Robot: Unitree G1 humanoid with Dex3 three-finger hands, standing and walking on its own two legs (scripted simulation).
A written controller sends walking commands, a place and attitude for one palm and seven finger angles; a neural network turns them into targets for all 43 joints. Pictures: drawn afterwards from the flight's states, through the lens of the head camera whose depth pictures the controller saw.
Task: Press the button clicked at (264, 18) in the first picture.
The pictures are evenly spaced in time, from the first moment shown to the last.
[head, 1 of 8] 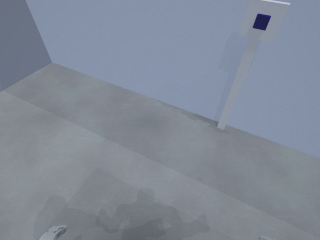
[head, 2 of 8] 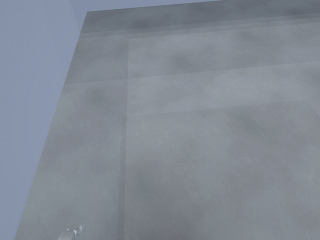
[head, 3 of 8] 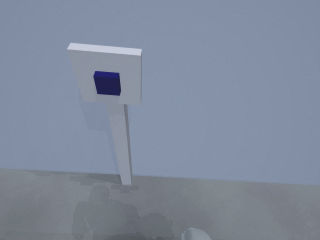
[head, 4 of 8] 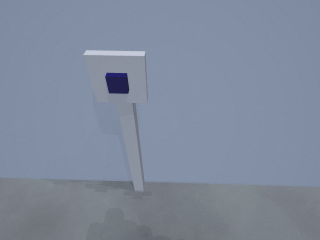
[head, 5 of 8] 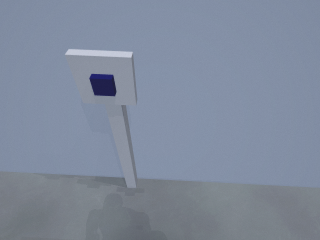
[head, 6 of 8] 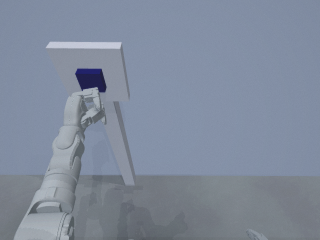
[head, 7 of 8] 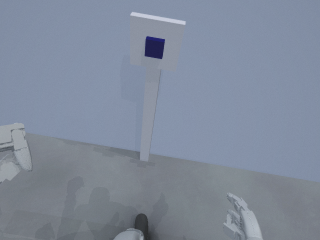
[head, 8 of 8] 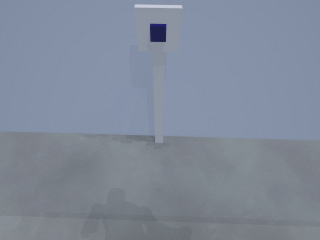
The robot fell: no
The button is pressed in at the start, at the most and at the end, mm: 0 9 0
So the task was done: yes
